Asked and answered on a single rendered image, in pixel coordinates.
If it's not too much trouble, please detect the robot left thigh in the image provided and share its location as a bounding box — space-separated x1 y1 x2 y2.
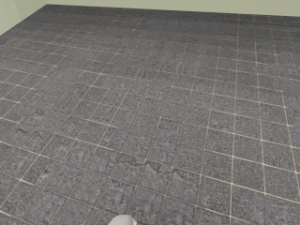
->
108 215 137 225

